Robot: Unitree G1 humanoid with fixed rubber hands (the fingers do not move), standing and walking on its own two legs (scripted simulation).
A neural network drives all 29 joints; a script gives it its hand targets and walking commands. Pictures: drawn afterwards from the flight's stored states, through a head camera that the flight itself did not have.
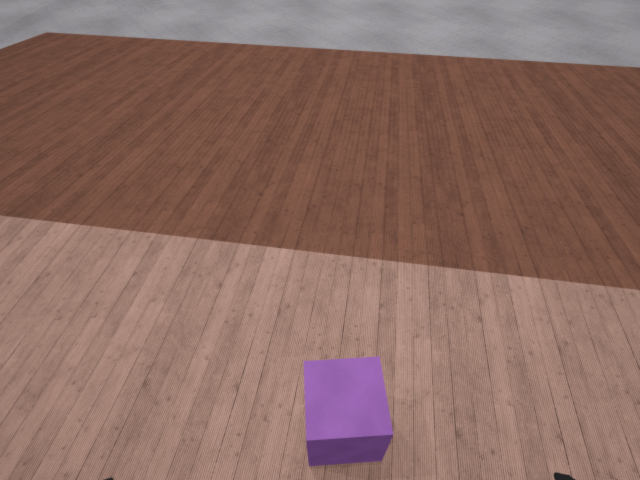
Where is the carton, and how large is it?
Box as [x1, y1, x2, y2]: [304, 356, 392, 465]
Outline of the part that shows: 379,356 304,361 306,443 309,465 381,460 392,436 392,429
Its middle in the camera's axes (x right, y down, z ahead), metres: +0.06 +0.49 +1.09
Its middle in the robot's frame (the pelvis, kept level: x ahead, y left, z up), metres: +0.43 -0.05 -0.66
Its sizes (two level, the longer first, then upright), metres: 0.210 0.200 0.250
